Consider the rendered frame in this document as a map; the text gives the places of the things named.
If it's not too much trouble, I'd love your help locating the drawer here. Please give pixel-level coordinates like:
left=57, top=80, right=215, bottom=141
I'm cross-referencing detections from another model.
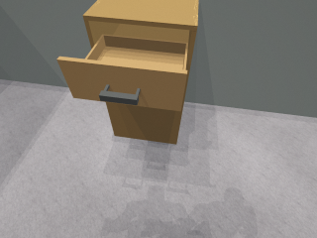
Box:
left=57, top=34, right=188, bottom=111

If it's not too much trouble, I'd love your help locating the cabinet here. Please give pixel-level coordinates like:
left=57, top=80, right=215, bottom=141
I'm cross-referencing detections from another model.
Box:
left=82, top=0, right=199, bottom=145

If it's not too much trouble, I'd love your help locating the handle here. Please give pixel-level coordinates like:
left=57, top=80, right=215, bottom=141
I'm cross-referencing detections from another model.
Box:
left=99, top=84, right=141, bottom=105

